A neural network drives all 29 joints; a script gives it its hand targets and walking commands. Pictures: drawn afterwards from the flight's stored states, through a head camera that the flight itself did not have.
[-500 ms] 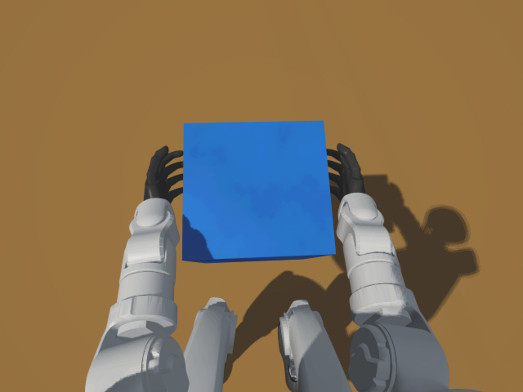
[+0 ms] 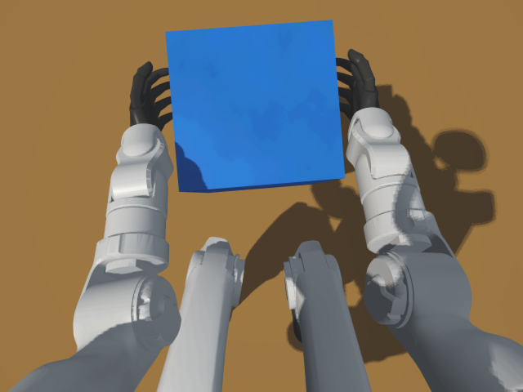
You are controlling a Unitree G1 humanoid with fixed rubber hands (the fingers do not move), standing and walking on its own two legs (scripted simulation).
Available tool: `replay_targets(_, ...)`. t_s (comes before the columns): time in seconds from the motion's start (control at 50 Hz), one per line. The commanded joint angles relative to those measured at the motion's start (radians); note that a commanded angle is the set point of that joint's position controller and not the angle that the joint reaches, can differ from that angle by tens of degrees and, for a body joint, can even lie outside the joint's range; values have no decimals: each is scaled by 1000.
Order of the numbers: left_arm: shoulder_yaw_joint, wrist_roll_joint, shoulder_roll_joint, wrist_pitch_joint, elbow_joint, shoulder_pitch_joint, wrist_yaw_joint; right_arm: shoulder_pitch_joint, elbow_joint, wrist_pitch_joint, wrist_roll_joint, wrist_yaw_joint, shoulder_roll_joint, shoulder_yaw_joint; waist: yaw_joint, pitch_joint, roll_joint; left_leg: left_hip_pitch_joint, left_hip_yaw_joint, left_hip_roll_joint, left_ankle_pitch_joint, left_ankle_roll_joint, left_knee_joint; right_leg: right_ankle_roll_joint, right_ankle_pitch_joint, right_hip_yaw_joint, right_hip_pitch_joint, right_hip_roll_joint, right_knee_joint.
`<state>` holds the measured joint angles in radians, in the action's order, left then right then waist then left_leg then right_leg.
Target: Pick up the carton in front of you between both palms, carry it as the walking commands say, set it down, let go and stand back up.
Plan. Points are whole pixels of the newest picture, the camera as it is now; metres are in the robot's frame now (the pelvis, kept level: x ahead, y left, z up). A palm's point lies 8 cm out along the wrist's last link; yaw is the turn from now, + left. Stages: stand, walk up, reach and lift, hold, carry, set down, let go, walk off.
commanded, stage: set down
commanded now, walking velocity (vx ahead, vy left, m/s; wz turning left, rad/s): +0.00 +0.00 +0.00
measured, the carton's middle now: (255, 126) +0.49 +0.02 -0.19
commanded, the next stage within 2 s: none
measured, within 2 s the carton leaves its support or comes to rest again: rests again in 0.88 s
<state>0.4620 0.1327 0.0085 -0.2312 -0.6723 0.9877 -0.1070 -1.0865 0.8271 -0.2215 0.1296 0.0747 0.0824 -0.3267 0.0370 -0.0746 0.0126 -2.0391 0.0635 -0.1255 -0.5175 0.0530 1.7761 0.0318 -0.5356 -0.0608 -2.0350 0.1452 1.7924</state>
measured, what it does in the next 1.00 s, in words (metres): lowers itself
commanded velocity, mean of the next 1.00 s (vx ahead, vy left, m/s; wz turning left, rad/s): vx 0.00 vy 0.00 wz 0.00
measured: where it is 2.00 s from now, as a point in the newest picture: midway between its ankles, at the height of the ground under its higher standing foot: (258, 313)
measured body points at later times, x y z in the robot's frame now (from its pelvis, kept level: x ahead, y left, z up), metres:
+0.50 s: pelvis -0.01 +0.00 -0.09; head +0.35 +0.00 +0.17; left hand +0.51 +0.18 -0.26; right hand +0.55 -0.12 -0.26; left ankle +0.10 +0.12 -0.45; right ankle +0.09 -0.11 -0.45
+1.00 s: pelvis -0.01 +0.00 -0.12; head +0.35 +0.00 +0.16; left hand +0.50 +0.18 -0.29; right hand +0.54 -0.13 -0.29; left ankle +0.10 +0.12 -0.45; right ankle +0.09 -0.11 -0.45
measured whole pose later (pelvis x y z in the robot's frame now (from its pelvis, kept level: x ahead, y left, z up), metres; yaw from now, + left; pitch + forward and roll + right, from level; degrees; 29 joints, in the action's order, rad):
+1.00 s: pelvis -0.01 +0.00 -0.12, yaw +1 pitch +36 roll +2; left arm 0.38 0.01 -0.14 -0.17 -0.92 1.27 -0.14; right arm -1.40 1.10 -0.16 -0.01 0.11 0.25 -0.16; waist 0.05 0.30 0.01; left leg -2.22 0.02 -0.12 -0.60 0.06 2.19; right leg 0.02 -0.62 -0.02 -2.23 0.14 2.22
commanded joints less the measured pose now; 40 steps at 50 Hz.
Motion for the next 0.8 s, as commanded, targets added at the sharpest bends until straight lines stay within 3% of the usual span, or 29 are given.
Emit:
replay_targets(0.0,-506,-88,860,19,18,699,195,-622,-33,27,-79,-171,-918,412,18,-1068,21,563,-118,-48,276,6,-95,-4,247,90,523,42,-122)
replay_targets(0.26,-477,-137,763,31,-11,876,216,-798,13,37,-132,-169,-831,423,42,-1051,50,442,-143,-27,295,5,88,-4,273,94,467,26,58)
replay_targets(0.4,-531,-210,734,46,16,968,217,-884,-11,52,-204,-164,-800,489,50,-1107,59,457,-152,-15,354,5,187,-4,339,98,485,14,159)
replay_targets(0.5,-597,-262,768,52,59,991,216,-891,-57,63,-251,-169,-834,532,46,-1106,22,471,-146,-18,444,4,228,-14,421,91,460,19,209)
replay_targets(0.64,-534,-227,765,62,-57,904,228,-800,58,77,-210,-187,-819,464,31,-893,21,379,-124,-24,396,-3,250,-26,357,86,317,14,223)
replay_targets(0.78,-472,-191,715,78,-101,920,234,-839,79,92,-198,-200,-771,426,40,-753,30,291,-123,-19,326,-18,260,-33,293,77,243,14,234)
